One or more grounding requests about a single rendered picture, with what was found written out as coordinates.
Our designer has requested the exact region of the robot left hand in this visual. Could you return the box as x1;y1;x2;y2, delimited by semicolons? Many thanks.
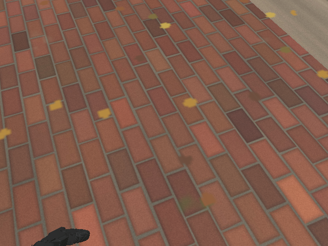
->
33;227;90;246

